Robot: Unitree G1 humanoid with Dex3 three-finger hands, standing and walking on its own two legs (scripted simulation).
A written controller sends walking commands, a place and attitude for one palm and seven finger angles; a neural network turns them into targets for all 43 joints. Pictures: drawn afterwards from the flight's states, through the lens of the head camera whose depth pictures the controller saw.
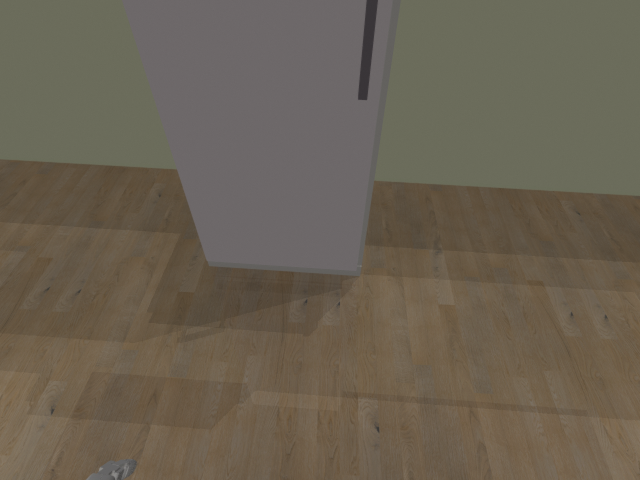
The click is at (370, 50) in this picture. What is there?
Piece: fridge door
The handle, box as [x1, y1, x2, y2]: [358, 0, 377, 99]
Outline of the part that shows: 377,0 367,0 366,2 358,99 366,99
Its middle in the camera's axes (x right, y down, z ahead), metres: +0.10 -0.43 +0.81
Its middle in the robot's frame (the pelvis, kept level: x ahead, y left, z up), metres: +0.91 -0.04 +0.17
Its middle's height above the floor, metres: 0.94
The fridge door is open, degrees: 0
